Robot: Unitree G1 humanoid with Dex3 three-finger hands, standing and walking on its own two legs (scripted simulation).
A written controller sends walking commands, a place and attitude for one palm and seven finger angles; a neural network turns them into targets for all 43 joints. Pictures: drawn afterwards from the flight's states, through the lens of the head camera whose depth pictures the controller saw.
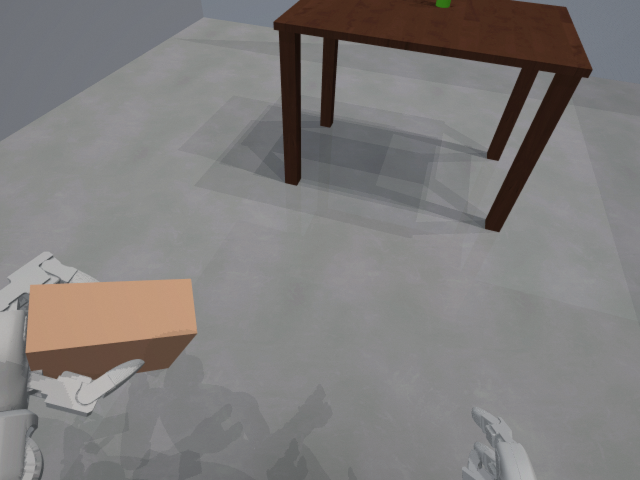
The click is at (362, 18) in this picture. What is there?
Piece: table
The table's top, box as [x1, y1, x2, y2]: [273, 0, 592, 77]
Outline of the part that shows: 273,22 274,29 584,77 588,77 592,69 568,12 565,7 513,0 451,0 450,6 447,8 437,7 435,5 436,0 299,0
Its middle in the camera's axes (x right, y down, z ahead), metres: +0.44 -0.89 +1.56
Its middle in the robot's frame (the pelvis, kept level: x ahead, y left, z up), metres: +1.78 -0.35 -0.03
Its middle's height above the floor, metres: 0.74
